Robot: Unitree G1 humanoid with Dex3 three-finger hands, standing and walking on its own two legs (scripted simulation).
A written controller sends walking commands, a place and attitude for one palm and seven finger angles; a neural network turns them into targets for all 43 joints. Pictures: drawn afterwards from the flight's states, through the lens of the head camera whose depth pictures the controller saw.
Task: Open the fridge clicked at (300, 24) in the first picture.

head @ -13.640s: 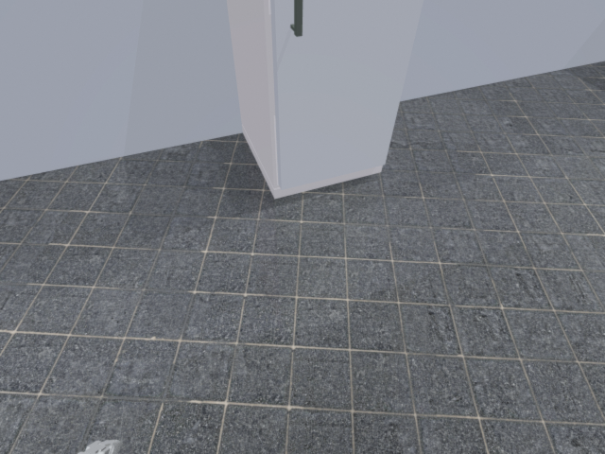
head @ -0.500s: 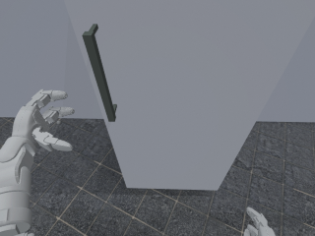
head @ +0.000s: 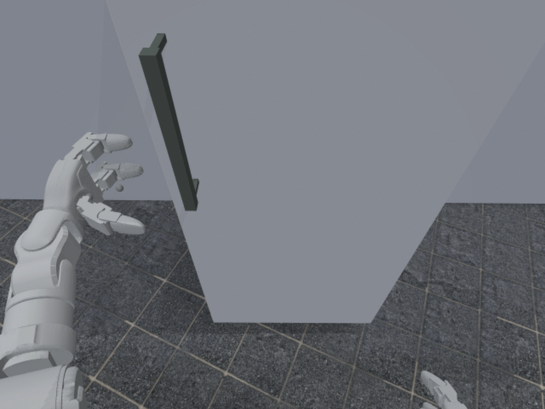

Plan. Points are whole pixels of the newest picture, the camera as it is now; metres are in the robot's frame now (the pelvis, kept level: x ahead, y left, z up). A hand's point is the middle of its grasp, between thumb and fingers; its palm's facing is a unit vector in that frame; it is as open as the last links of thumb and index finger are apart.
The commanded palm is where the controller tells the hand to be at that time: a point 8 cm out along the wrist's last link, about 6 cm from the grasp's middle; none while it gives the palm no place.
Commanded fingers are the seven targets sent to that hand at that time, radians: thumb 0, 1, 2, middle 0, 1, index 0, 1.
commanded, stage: move the hooked fingers beside the handle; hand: left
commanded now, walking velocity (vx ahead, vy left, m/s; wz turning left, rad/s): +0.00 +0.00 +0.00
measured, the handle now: (178, 136) +0.46 +0.17 +0.16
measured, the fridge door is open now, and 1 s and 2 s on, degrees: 0 0 0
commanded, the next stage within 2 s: feel for the door with the fingertips in 1.22 s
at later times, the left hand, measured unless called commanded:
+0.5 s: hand (141, 169) +0.42 +0.22 +0.14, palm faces +0.04 -1.00 +0.00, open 14.0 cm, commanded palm +0.39 +0.27 +0.13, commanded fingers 0.00 -0.50 0.30 -0.30 -1.20 -0.30 -1.20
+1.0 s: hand (142, 176) +0.40 +0.21 +0.14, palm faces +0.05 -1.00 +0.00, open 14.0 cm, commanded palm +0.38 +0.27 +0.13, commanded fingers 0.00 -0.50 0.30 -0.30 -1.20 -0.30 -1.20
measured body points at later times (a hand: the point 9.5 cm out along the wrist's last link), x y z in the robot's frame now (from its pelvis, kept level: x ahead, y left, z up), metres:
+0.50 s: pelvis -0.01 -0.01 +0.00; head +0.02 -0.01 +0.45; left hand +0.41 +0.27 +0.14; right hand +0.08 -0.27 -0.11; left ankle +0.02 +0.10 -0.73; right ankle -0.03 -0.12 -0.73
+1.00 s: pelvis -0.01 -0.02 +0.00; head +0.01 -0.02 +0.45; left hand +0.40 +0.26 +0.14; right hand +0.09 -0.28 -0.11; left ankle +0.02 +0.10 -0.73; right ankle -0.03 -0.12 -0.73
